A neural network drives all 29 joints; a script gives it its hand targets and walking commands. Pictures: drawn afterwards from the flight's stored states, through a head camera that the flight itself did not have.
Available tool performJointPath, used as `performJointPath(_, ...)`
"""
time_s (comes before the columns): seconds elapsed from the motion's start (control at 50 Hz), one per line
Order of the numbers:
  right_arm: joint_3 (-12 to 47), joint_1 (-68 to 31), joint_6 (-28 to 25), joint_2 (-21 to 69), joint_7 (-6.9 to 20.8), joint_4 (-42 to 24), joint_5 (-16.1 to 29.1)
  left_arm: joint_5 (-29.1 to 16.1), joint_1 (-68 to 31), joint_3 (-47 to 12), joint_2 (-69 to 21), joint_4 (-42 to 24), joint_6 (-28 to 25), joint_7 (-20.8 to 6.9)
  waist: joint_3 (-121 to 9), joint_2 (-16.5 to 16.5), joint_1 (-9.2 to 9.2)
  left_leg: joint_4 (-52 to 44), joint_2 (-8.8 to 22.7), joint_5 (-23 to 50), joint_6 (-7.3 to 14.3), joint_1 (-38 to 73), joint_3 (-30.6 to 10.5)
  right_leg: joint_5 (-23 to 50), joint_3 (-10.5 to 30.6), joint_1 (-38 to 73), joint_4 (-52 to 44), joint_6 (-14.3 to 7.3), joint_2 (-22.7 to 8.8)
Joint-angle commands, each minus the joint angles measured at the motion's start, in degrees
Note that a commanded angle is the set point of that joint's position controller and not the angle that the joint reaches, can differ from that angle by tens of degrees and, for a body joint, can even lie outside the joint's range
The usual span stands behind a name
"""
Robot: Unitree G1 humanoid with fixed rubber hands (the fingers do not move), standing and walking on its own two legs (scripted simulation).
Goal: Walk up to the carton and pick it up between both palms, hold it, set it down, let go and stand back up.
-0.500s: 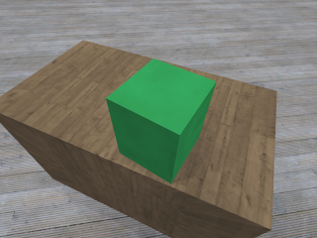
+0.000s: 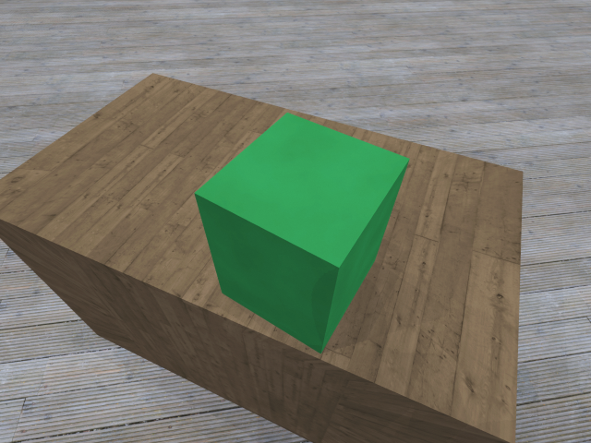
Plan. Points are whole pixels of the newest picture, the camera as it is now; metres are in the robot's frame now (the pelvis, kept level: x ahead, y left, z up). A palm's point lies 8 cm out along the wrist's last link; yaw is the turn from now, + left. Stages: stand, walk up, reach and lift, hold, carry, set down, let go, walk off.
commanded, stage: walk up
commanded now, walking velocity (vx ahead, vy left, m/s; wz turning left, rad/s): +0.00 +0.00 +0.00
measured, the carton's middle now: (304, 234) +0.41 -0.01 +0.03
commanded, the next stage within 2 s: none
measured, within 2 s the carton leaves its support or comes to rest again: neither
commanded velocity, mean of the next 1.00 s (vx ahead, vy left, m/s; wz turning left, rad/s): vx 0.00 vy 0.00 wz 0.00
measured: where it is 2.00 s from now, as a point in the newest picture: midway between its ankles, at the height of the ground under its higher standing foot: outside the picture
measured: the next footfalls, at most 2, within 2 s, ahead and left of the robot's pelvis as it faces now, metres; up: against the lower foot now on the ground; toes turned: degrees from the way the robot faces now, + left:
none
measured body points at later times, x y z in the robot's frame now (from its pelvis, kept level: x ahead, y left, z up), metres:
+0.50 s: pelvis +0.02 +0.00 +0.00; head +0.03 +0.01 +0.45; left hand -0.02 +0.20 -0.17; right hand -0.01 -0.19 -0.17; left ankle -0.04 +0.09 -0.74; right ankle -0.05 -0.11 -0.74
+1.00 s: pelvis +0.03 +0.01 +0.00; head +0.04 +0.02 +0.45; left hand -0.01 +0.21 -0.17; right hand +0.00 -0.19 -0.17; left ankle -0.04 +0.09 -0.74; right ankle -0.05 -0.11 -0.74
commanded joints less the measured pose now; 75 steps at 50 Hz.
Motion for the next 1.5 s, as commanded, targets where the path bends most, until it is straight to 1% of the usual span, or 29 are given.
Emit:
performJointPath(0.0, -0.53, 5.45, -0.40, -4.08, -0.21, -0.45, 0.01, -0.01, 6.15, 0.56, 4.12, 0.00, -0.21, 0.26, 3.23, -0.05, 0.06, -3.31, 7.29, 22.68, 0.87, -2.74, -6.02, 18.16, 5.20, -1.32, -2.78, -1.17, -6.23)
performJointPath(0.34, -0.75, 5.83, -0.46, -4.33, -0.36, -0.63, 0.00, -0.04, 6.22, 0.65, 4.29, -0.05, -0.04, 0.42, 3.14, -0.11, 0.04, -2.92, 7.42, 26.09, 1.15, -1.67, -5.98, 20.39, 4.74, -0.21, -2.35, -1.05, -6.45)
performJointPath(0.7, -0.91, 6.58, -0.57, -4.56, -0.43, -0.89, -0.01, -0.08, 6.38, 0.65, 4.39, -0.11, 0.18, 0.53, 3.18, -0.13, 0.01, -2.74, 7.49, 29.34, 1.48, -0.85, -6.12, 20.94, 4.25, 0.29, -1.91, -0.76, -6.64)
performJointPath(1.48, -1.03, 8.66, -0.73, -4.91, -0.43, -1.37, 0.04, -0.22, 7.16, 0.43, 4.05, -0.06, 0.75, 0.63, 3.64, -0.13, -0.15, -2.79, 7.50, 35.33, 1.88, 0.17, -6.94, 17.18, 3.26, -0.44, -0.70, 0.45, -6.82)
